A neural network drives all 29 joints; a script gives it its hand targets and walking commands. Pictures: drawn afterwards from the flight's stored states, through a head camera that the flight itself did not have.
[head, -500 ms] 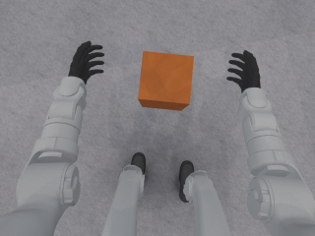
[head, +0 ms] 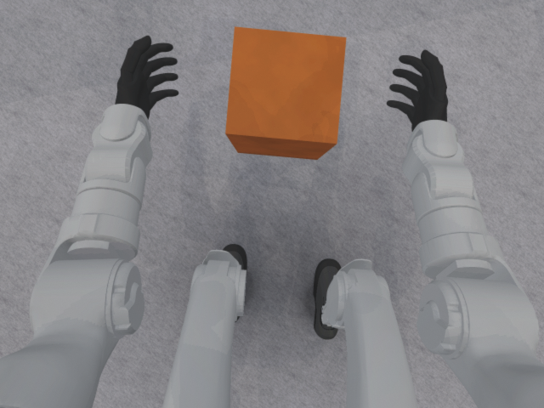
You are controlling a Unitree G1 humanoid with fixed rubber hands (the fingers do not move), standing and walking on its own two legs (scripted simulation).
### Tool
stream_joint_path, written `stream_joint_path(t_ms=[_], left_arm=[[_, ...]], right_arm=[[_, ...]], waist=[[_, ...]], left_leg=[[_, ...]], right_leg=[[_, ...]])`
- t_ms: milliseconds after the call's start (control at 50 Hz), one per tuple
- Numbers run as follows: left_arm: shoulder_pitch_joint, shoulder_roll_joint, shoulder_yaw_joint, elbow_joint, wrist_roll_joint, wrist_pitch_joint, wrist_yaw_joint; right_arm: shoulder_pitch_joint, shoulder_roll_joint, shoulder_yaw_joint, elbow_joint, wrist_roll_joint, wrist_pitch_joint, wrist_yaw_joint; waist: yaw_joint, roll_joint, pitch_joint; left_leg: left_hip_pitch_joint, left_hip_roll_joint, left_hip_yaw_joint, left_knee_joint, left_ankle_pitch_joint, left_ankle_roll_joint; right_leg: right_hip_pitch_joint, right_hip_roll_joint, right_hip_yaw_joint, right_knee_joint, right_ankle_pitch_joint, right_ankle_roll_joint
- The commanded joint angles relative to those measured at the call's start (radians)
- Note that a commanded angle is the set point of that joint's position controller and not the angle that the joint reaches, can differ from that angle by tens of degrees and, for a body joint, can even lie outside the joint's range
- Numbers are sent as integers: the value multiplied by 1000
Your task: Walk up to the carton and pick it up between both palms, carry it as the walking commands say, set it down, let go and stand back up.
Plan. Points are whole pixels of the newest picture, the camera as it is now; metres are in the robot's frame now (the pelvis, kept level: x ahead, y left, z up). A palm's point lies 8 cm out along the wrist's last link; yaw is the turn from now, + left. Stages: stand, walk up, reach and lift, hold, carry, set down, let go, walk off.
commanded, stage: reach and lift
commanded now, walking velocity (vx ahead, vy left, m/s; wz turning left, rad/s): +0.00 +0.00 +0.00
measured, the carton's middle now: (283, 104) +0.59 +0.02 -0.44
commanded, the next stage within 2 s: none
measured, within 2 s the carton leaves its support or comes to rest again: neither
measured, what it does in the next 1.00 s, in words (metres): lowers itself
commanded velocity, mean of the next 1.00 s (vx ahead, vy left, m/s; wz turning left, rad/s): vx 0.00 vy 0.00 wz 0.00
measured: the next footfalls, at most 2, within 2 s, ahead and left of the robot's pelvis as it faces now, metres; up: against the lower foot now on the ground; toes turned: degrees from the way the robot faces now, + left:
none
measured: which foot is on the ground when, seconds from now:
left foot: down 0.00-1.00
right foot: down 0.00-1.00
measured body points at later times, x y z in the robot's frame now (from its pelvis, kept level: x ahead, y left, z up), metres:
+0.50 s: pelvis -0.03 +0.00 -0.12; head +0.32 +0.03 +0.16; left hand +0.50 +0.22 -0.29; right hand +0.49 -0.15 -0.28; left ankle +0.10 +0.12 -0.53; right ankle +0.08 -0.13 -0.53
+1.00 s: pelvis -0.05 +0.01 -0.18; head +0.33 +0.03 +0.06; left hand +0.50 +0.21 -0.38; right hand +0.51 -0.16 -0.36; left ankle +0.10 +0.12 -0.53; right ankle +0.08 -0.13 -0.53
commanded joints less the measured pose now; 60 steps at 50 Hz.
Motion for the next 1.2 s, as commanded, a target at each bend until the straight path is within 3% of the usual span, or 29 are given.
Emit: stream_joint_path(t_ms=[0, 100, 140, 180, 200, 240, 280, 300, 320, 380, 400, 420, 440, 460, 480, 500, 520, 560, 600, 700, 780, 820, 860, 900, 960, 1000, 1060, 1120, 1180], left_arm=[[-281, 209, 14, -75, -42, -21, 45], [-331, 175, -56, 87, -82, -13, 29], [-463, 198, -74, -194, -117, -14, 50], [-413, 240, -71, 23, -103, 5, 57], [-414, 244, -87, -59, -109, -3, 68], [-472, 197, -88, 22, -115, 0, 55], [-441, 233, -72, 28, -90, -12, 76], [-482, 236, -105, -28, -124, -11, 79], [-495, 205, -100, 52, -118, -20, 67], [-492, 209, -114, -23, -125, -28, 72], [-456, 247, -91, 118, -117, -24, 75], [-503, 231, -116, 120, -139, -20, 75], [-549, 211, -117, 12, -125, -40, 82], [-572, 266, -100, 7, -131, -46, 89], [-578, 253, -109, 145, -145, -43, 77], [-520, 253, -96, 164, -119, -40, 82], [-524, 251, -130, 165, -139, -54, 83], [-586, 273, -141, 65, -144, -71, 95], [-560, 262, -168, 210, -167, -62, 94], [-719, 301, -202, 115, -231, -78, 91], [-688, 283, -253, 201, -220, -81, 96], [-674, 309, -206, 187, -208, -79, 98], [-734, 315, -228, 58, -227, -97, 108], [-724, 320, -224, 115, -210, -87, 105], [-708, 298, -264, 126, -230, -79, 108], [-692, 292, -230, 191, -239, -74, 97], [-715, 258, -252, 156, -225, -80, 85], [-668, 276, -239, 268, -225, -65, 88], [-712, 240, -249, 202, -221, -74, 81]], right_arm=[[-166, -110, 11, -82, 81, -6, -17], [-307, -140, 41, -53, 83, -3, -24], [-312, -180, 38, -181, 96, -1, -45], [-292, -139, 82, -33, 117, 21, -38], [-347, -175, 84, -148, 140, 10, -42], [-318, -147, 76, -2, 119, 11, -27], [-400, -210, 76, -85, 116, -14, -35], [-376, -209, 71, -88, 103, -13, -40], [-329, -145, 65, 54, 119, -8, -34], [-413, -207, 84, -46, 132, -28, -26], [-385, -198, 98, 59, 155, -19, -23], [-408, -211, 86, 43, 135, -25, -29], [-447, -229, 61, 2, 131, -37, -28], [-459, -200, 113, 20, 160, -28, -26], [-422, -174, 117, 165, 157, -31, -24], [-417, -187, 123, 141, 166, -27, -22], [-442, -186, 122, 98, 183, -49, -24], [-502, -239, 107, 30, 203, -68, -33], [-469, -233, 125, 171, 216, -58, -38], [-600, -229, 171, 96, 229, -66, -44], [-532, -168, 199, 271, 294, -59, -34], [-526, -206, 208, 285, 288, -56, -28], [-595, -263, 174, 125, 279, -81, -42], [-575, -212, 201, 232, 308, -57, -36], [-563, -265, 184, 212, 261, -68, -40], [-581, -229, 195, 239, 255, -61, -37], [-597, -190, 181, 197, 261, -67, -28], [-606, -208, 187, 237, 273, -61, -24], [-603, -162, 206, 264, 293, -60, -11]], waist=[[21, 74, -1054], [-17, 61, -857], [-53, 69, -1255], [11, 95, -1036], [11, 101, -1142], [-25, 61, -956], [12, 74, -1043], [-32, 52, -1097], [-38, 106, -882], [2, 77, -1003], [26, 85, -909], [-32, 44, -914], [1, 119, -907], [43, 88, -971], [-20, 15, -845], [54, 52, -840], [13, 77, -875], [20, 123, -934], [10, 104, -803], [-23, 25, -917], [23, 96, -870], [35, 34, -862], [10, 91, -1045], [41, 132, -940], [-26, 105, -977], [33, 71, -891], [1, 75, -827], [48, 81, -756], [29, 86, -820]], left_leg=[[498, -47, 95, 70, 207, -19], [339, -37, 94, 120, 54, -5], [519, -45, 107, 171, 170, -11], [381, -21, 95, 210, 100, -8], [477, -27, 105, 215, 105, -2], [355, -28, 104, 225, 49, -2], [416, -23, 97, 265, 80, -5], [400, -22, 97, 282, 106, -14], [282, -13, 81, 279, 51, -8], [345, -16, 85, 326, 123, -13], [285, -1, 94, 344, 63, -7], [288, -3, 76, 349, 36, 7], [281, -10, 91, 357, 76, -9], [337, -6, 95, 370, 101, -9], [177, 3, 83, 401, -1, -1], [249, 2, 89, 394, 50, -1], [268, 17, 78, 426, 99, -2], [283, 24, 76, 448, 102, -12], [227, 23, 82, 466, 37, -10], [252, 30, 69, 522, 66, -7], [281, 35, 87, 548, 88, -8], [286, 43, 81, 548, 93, -9], [384, 36, 64, 575, 207, -12], [355, 27, 81, 561, 151, -15], [413, 31, 50, 556, 178, -27], [321, 21, 74, 565, 139, -13], [261, 29, 56, 536, 91, -5], [224, 33, 92, 544, 14, -10], [282, 35, 62, 528, 63, -15]], right_leg=[[426, 122, -23, 46, 247, 24], [304, 106, -42, 113, 111, 33], [505, 124, -34, 145, 227, 23], [354, 104, -45, 197, 149, 22], [396, 112, -39, 190, 143, 25], [298, 108, -52, 203, 79, 30], [324, 111, -44, 260, 128, 30], [365, 110, -65, 280, 162, 39], [198, 104, -66, 298, 108, 19], [291, 105, -44, 336, 183, 26], [246, 94, -33, 326, 124, 21], [262, 100, -57, 347, 100, 31], [193, 101, -46, 367, 135, 20], [255, 98, -32, 377, 138, 24], [216, 94, -40, 380, 71, 24], [204, 93, -39, 397, 96, 36], [186, 87, -35, 426, 140, 33], [169, 83, -23, 438, 146, 11], [132, 82, -35, 458, 73, 20], [260, 69, -22, 488, 132, 22], [216, 74, -21, 520, 127, 22], [192, 64, -26, 519, 117, 29], [228, 68, -19, 549, 211, 25], [201, 72, -32, 543, 170, 16], [174, 72, -66, 561, 162, 28], [204, 69, -37, 535, 140, 29], [140, 69, -49, 533, 125, 24], [143, 72, -42, 512, 25, 27], [172, 72, -43, 531, 112, 23]])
